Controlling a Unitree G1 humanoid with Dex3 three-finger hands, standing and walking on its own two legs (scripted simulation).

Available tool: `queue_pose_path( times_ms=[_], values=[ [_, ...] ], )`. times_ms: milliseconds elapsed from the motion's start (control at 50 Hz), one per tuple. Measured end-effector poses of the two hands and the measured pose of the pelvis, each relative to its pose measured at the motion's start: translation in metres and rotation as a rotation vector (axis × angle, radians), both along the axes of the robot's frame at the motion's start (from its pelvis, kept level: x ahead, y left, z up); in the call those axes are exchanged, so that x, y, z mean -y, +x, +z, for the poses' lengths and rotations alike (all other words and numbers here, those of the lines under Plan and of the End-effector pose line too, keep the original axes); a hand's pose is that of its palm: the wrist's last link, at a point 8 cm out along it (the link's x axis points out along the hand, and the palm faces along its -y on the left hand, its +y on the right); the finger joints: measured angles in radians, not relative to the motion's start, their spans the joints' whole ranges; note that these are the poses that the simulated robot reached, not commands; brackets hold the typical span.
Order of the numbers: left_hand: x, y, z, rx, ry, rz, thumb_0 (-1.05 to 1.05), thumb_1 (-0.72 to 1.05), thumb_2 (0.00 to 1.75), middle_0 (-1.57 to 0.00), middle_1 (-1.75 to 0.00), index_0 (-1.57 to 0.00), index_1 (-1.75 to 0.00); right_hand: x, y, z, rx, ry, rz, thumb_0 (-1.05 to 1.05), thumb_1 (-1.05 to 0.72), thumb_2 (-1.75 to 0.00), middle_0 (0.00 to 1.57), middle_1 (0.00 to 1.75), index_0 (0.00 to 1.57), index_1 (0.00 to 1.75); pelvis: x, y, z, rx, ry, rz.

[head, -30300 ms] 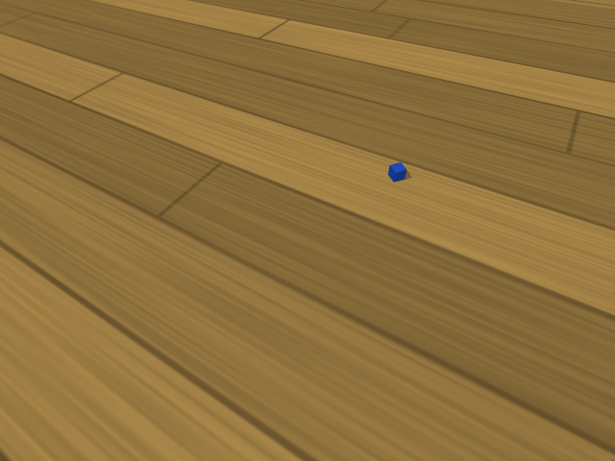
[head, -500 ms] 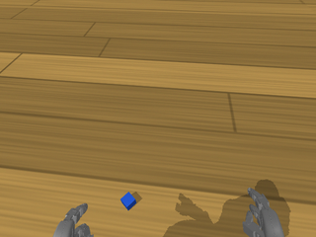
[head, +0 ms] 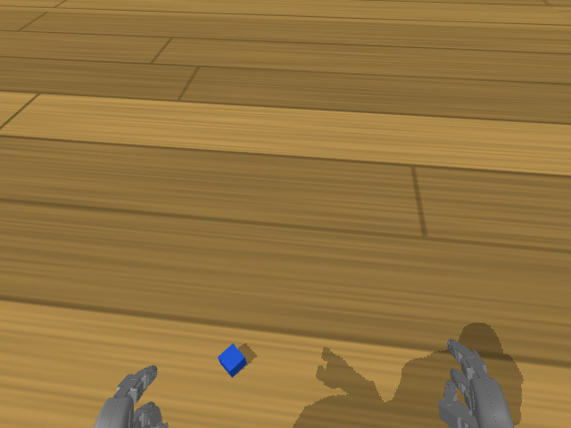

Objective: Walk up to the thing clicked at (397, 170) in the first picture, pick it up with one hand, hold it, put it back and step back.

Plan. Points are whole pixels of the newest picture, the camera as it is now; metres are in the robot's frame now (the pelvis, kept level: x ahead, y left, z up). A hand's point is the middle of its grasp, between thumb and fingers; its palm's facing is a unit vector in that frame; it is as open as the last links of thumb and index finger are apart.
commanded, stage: home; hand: left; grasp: from above
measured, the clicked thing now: (232, 360) +0.46 +0.18 -0.68
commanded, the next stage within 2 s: stand in 0.16 s
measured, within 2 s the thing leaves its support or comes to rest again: neither
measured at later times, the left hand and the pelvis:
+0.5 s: hand out of the picture +0.13 +0.22 -0.10, palm faces +0.00 -0.95 -0.33, open 7.4 cm; pelvis -0.01 +0.00 +0.03, yaw +0 degrees
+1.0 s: hand out of the picture +0.05 +0.24 -0.10, palm faces +0.03 -0.94 -0.33, open 7.4 cm; pelvis +0.00 +0.01 +0.06, yaw +0 degrees
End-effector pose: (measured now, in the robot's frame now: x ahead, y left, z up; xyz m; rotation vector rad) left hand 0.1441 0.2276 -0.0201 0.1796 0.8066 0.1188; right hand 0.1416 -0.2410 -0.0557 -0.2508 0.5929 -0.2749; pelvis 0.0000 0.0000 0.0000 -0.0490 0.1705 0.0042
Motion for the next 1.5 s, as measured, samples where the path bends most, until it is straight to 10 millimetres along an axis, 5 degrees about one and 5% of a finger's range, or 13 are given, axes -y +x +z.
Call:
queue_pose_path(
  times_ms=[260,360,580,860,1500],
  values=[
    [0.002,0.003,0.001,0.010,0.000,-0.002,0.01,0.90,0.90,-0.20,-0.30,-0.20,-0.30,0.001,0.001,0.001,0.007,0.002,-0.002,0.01,-0.90,-0.89,0.21,0.30,0.20,0.30,0.001,0.001,0.000,0.003,0.000,0.001],
    [-0.013,0.004,-0.026,-0.001,0.095,-0.041,0.01,0.90,0.90,-0.20,-0.30,-0.20,-0.30,0.010,-0.008,-0.017,-0.264,-0.045,0.148,0.01,-0.90,-0.89,0.21,0.30,0.20,0.30,0.003,-0.008,0.012,0.097,0.035,-0.002],
    [-0.048,-0.055,-0.051,-0.257,0.123,0.041,0.01,0.90,0.90,-0.20,-0.30,-0.20,-0.30,0.036,-0.050,-0.014,-0.499,0.004,0.048,0.01,-0.90,-0.89,0.21,0.30,0.20,0.30,0.000,-0.001,0.037,0.170,0.045,-0.002],
    [-0.053,-0.100,-0.048,-0.423,0.100,0.104,0.01,0.90,0.90,-0.20,-0.30,-0.20,-0.30,0.023,-0.068,-0.009,-0.594,0.055,0.008,0.01,-0.90,-0.89,0.21,0.30,0.20,0.30,-0.007,0.002,0.059,0.225,0.044,0.003],
    [-0.053,-0.098,-0.037,-0.465,0.123,0.105,0.01,0.90,0.90,-0.20,-0.30,-0.20,-0.30,0.049,-0.085,-0.005,-0.658,0.052,-0.026,0.01,-0.90,-0.89,0.21,0.30,0.20,0.30,0.005,-0.002,0.068,0.234,0.049,0.001]
  ],
)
